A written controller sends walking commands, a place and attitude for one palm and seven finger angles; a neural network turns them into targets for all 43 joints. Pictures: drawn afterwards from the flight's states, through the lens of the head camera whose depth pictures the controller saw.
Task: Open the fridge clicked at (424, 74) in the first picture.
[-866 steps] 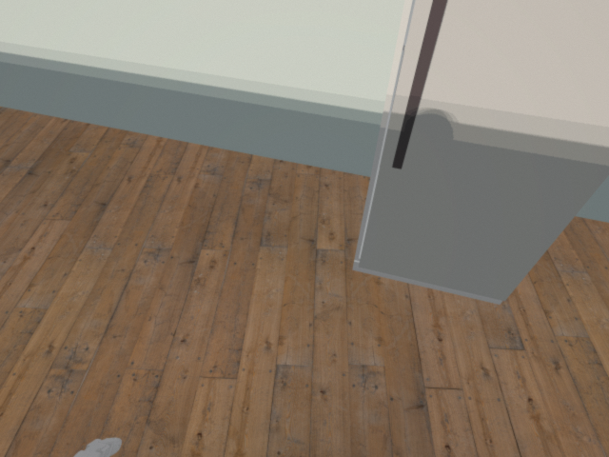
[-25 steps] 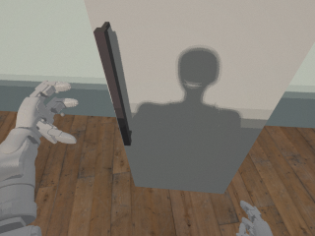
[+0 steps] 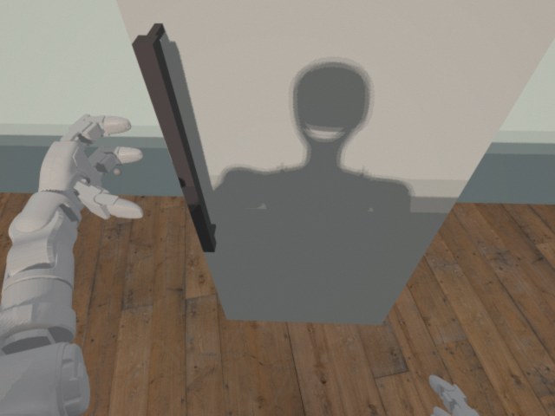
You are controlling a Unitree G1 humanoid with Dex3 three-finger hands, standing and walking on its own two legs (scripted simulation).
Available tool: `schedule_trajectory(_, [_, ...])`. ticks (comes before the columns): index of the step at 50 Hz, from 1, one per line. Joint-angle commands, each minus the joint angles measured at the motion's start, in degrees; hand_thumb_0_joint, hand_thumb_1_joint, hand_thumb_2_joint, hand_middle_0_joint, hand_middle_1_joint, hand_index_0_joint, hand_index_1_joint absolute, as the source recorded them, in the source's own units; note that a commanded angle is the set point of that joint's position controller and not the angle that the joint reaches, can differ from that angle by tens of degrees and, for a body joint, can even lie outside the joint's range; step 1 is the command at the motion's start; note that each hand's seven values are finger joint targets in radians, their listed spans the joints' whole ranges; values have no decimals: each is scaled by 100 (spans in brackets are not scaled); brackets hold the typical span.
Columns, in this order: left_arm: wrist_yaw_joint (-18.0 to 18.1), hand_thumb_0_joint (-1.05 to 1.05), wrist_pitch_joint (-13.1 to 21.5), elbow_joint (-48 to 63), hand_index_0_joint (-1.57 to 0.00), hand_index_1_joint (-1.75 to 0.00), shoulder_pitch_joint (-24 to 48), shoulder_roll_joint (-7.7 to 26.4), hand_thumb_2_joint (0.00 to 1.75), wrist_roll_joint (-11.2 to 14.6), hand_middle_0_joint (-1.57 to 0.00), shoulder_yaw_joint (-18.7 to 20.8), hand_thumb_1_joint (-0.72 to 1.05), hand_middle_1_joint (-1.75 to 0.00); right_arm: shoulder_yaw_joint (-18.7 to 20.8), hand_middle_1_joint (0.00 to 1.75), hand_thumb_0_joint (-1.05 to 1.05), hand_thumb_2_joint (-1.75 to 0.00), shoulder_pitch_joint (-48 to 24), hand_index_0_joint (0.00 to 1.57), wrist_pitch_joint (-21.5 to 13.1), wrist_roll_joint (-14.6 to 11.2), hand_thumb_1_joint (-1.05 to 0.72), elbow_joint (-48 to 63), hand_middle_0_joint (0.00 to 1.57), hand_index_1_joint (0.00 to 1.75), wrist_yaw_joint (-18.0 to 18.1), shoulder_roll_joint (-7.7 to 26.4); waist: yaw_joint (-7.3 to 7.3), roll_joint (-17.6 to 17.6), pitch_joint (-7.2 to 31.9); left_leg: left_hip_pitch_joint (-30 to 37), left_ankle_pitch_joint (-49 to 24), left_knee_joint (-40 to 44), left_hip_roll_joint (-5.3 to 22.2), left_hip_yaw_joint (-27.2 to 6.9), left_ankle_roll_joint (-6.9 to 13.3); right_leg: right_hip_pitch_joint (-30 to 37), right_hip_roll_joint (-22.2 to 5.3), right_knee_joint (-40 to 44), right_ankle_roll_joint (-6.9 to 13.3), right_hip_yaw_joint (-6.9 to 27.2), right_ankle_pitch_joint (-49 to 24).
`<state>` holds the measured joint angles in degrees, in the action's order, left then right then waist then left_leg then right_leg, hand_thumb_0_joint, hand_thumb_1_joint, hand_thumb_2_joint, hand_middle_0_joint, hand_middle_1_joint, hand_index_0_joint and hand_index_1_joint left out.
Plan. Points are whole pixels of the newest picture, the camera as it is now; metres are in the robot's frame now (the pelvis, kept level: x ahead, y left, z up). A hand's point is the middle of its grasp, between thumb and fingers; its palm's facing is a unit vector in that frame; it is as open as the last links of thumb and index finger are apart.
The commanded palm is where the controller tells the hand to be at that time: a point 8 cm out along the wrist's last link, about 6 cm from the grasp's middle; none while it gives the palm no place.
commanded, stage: move the hooked fingers beside the handle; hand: left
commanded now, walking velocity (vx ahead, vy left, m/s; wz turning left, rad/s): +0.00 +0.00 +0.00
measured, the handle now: (190, 166) +0.48 +0.17 +0.09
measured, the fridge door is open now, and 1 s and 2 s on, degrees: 0 0 0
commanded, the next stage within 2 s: feel for the door with the fingertips in 1.14 s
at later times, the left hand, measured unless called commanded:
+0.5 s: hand (130, 155) +0.44 +0.24 +0.15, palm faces -0.01 -1.00 +0.00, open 14.0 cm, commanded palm +0.41 +0.29 +0.15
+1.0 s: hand (131, 162) +0.42 +0.23 +0.15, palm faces -0.01 -1.00 -0.01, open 14.0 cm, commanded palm +0.39 +0.28 +0.15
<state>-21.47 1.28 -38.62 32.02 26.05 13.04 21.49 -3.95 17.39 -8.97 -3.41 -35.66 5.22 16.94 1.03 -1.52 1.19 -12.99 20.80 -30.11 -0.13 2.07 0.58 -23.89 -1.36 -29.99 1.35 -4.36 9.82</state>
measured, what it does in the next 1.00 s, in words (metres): stands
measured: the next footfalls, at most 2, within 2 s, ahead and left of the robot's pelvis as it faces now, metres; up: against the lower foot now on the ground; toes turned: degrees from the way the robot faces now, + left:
none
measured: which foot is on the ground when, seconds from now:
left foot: down 0.00-1.00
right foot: down 0.00-1.00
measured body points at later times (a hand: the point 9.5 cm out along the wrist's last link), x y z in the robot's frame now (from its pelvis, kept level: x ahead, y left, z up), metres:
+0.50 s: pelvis +0.01 +0.01 +0.00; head +0.05 +0.00 +0.44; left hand +0.43 +0.29 +0.15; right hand +0.09 -0.25 -0.11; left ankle -0.06 +0.11 -0.73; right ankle +0.06 -0.11 -0.73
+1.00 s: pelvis +0.01 +0.01 +0.00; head +0.04 +0.01 +0.45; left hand +0.42 +0.28 +0.15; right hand +0.13 -0.23 -0.10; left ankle -0.06 +0.11 -0.73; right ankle +0.06 -0.11 -0.73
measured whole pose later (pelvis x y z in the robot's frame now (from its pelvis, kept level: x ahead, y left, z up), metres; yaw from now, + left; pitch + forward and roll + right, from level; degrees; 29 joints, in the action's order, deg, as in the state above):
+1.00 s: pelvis +0.01 +0.01 +0.00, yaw +0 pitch +6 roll +0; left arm -19.1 4.1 -40.7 34.9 22.9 12.1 18.9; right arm -3.3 17.9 -5.5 -2.7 -34.6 3.5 16.0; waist 1.0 -1.8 2.9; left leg -15.0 22.0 -31.3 -0.6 2.2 1.5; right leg -25.5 -1.8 -30.3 0.3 -4.1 10.4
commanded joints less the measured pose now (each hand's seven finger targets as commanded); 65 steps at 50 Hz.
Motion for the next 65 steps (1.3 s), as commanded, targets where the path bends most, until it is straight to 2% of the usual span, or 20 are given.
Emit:
schedule_trajectory(1, [7,0,463,1116,-30,-120,2458,1725,30,39,-30,390,-50,-120,325,30,0,-90,-31,20,-230,-11,-90,773,20,30,25,768,-25,-191,1775,-697,-1697,448,-17,-151,43,1923,-27,45,51,338,-1314])
schedule_trajectory(4, [-8,0,572,1120,-30,-120,2600,1732,30,76,-30,384,-50,-120,355,30,0,-90,79,20,-194,5,-90,742,20,30,19,799,28,-7,2001,-641,-1921,385,8,-144,48,2000,-3,-17,40,333,-1570])
schedule_trajectory(7, [-2,0,554,639,-30,-120,2637,1786,30,66,-30,462,-50,-120,360,30,0,-90,177,20,-155,-1,-90,671,20,30,14,824,68,113,1767,-848,-1612,399,6,-144,57,1814,0,23,15,332,-1318])
schedule_trajectory(12, [0,0,696,673,-30,-120,3056,1855,30,-55,-30,368,-50,-120,363,30,0,-90,266,20,-81,22,-90,674,20,30,-19,815,107,-300,2005,-773,-1834,347,-4,-143,38,1843,1,-53,50,343,-1518])
schedule_trajectory(14, [-19,0,724,421,-30,-120,3082,1818,30,-33,-30,333,-50,-120,377,30,0,-90,336,20,-38,21,-90,642,20,30,-21,845,165,-47,1892,-829,-1782,313,18,-142,57,1738,19,-50,39,323,-1464])
schedule_trajectory(17, [-30,0,771,139,-30,-120,3423,1762,30,-54,-30,242,-50,-120,370,30,0,-90,409,20,-10,24,-90,598,20,30,-22,856,220,-153,1866,-908,-1639,308,2,-172,41,1592,26,-64,45,324,-1327])
schedule_trajectory(19, [-28,0,836,265,-30,-120,3183,1771,30,-64,-30,282,-50,-120,395,30,0,-90,430,20,7,40,-90,668,20,30,-52,855,102,-239,2141,-779,-1946,257,9,-173,29,1717,28,-148,71,314,-1520])
schedule_trajectory(21, [-33,0,849,253,-30,-120,3076,1772,30,-34,-30,336,-50,-120,395,30,0,-90,448,20,40,43,-90,670,20,30,-77,849,107,-66,2146,-818,-2074,238,26,-179,19,1745,41,-174,53,302,-1685])
schedule_trajectory(30, [46,0,857,775,-30,-120,2861,1890,30,7,-30,549,-50,-120,417,30,0,-90,402,20,146,57,-90,802,20,30,-130,815,12,-176,2298,-708,-2444,217,54,-194,-11,1859,63,-223,64,313,-1892])
schedule_trajectory(38, [63,0,685,1042,-30,-120,2750,1326,30,38,-30,122,-50,-120,390,30,0,-90,276,20,105,36,-90,778,20,30,-109,756,95,-324,2020,-498,-2467,279,70,-224,-75,1592,84,-113,71,231,-1699])
schedule_trajectory(40, [92,0,629,906,-30,-120,2860,1150,30,40,-30,-45,-50,-120,385,30,0,-90,265,20,108,18,-90,733,20,30,-98,749,180,-125,1752,-522,-2305,305,81,-256,-74,1417,91,-61,64,181,-1531])
schedule_trajectory(44, [215,0,667,1101,-30,-120,2807,1357,30,11,-30,161,-50,-120,393,30,0,-90,234,20,107,53,-90,746,20,30,-95,750,68,-167,2102,-419,-2455,274,61,-252,-94,1661,76,-115,85,212,-1674])
schedule_trajectory(47, [250,0,667,1152,-30,-120,2827,1053,30,-19,-30,-68,-50,-120,371,30,0,-90,177,20,90,55,-90,738,20,30,-111,687,74,-324,2009,-348,-2679,290,68,-267,-145,1591,72,-109,92,194,-1752])
schedule_trajectory(48, [281,0,662,1136,-30,-120,2679,1129,30,-2,-30,48,-50,-120,372,30,0,-90,170,20,86,59,-90,752,20,30,-119,694,21,-142,2014,-381,-2721,296,76,-280,-150,1655,74,-118,89,189,-1794])
schedule_trajectory(51, [302,0,619,1157,-30,-120,2394,1238,30,6,-30,205,-50,-120,357,30,0,-90,63,20,128,49,-90,821,20,30,-135,690,-74,-100,1982,-544,-2554,341,56,-207,-96,1868,40,-124,81,243,-1885])
schedule_trajectory(53, [297,0,577,1120,-30,-120,2452,1122,30,-12,-30,75,-50,-120,342,30,0,-90,16,20,141,37,-90,824,20,30,-129,692,-8,15,1788,-619,-2278,389,59,-204,-74,1746,45,-83,70,232,-1702])
schedule_trajectory(56, [302,0,570,1006,-30,-120,2576,1378,30,-50,-30,229,-50,-120,334,30,0,-90,2,20,163,24,-90,822,20,30,-91,707,19,32,1703,-753,-1856,413,27,-179,-14,1776,29,-44,68,265,-1491])
schedule_trajectory(60, [270,0,708,1222,-30,-120,3051,1269,30,-41,-30,37,-50,-120,328,30,0,-90,-10,20,98,32,-90,816,20,30,-41,679,82,-267,1918,-575,-1810,389,4,-203,-11,1779,34,-25,86,291,-1423])
schedule_trajectory(62, [235,0,724,1136,-30,-120,3018,1225,30,-2,-30,17,-50,-120,331,30,0,-90,38,20,65,38,-90,780,20,30,-21,694,100,-121,2016,-541,-1918,366,17,-215,-18,1795,45,-41,77,282,-1521])
schedule_trajectory(65, [190,0,660,634,-30,-120,3073,1012,30,33,-30,-177,-50,-120,316,30,0,-90,46,20,57,15,-90,694,20,30,-6,728,177,112,1674,-808,-1462,399,8,-209,28,1630,23,14,51,277,-1204])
